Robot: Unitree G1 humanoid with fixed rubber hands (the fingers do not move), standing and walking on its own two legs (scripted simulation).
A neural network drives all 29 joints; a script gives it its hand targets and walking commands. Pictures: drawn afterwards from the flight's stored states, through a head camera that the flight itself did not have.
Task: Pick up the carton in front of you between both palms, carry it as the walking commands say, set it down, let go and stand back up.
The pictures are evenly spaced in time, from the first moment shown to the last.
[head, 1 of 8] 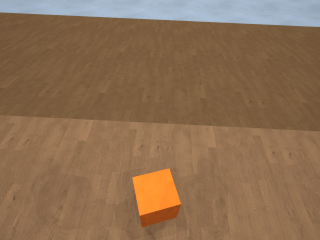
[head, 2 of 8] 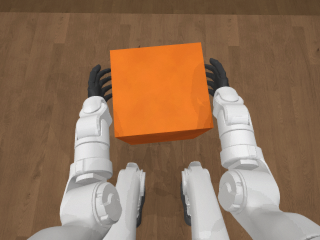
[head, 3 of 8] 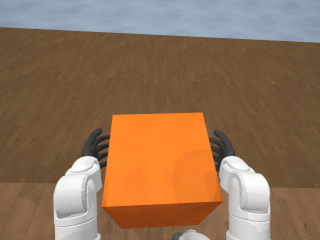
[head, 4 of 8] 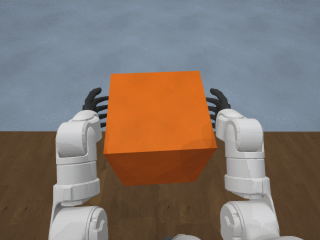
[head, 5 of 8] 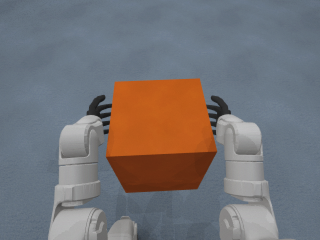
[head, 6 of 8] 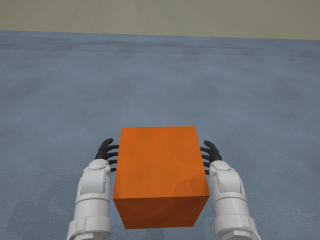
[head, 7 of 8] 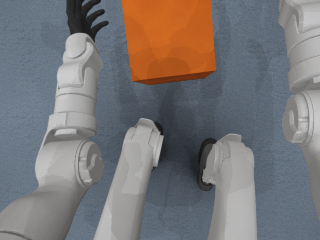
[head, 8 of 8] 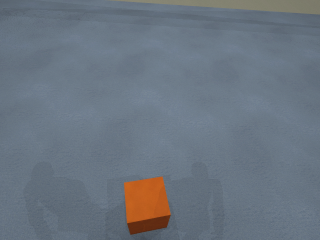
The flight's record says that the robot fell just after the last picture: no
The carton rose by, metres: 0.67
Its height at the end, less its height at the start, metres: -0.39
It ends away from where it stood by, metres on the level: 5.17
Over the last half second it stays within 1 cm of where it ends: yes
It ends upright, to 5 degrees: yes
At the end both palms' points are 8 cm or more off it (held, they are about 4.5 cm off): yes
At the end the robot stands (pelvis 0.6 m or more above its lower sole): yes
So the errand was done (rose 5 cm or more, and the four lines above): yes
